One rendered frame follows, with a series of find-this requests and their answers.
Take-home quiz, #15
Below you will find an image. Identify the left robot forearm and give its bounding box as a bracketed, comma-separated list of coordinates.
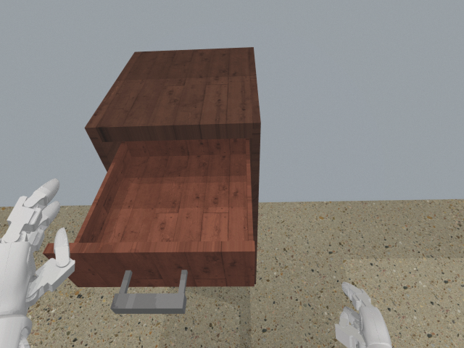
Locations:
[0, 314, 32, 348]

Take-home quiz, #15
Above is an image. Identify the handle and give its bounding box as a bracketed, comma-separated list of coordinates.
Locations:
[110, 270, 188, 314]

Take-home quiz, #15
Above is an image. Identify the drawer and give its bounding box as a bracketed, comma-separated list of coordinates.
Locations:
[43, 138, 255, 287]

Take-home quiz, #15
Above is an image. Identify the cabinet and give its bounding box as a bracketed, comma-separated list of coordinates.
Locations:
[85, 47, 261, 284]

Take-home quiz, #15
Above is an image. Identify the robot left hand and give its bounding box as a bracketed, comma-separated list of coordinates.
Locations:
[0, 178, 75, 316]

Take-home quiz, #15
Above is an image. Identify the robot right hand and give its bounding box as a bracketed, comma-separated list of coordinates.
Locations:
[335, 282, 392, 348]

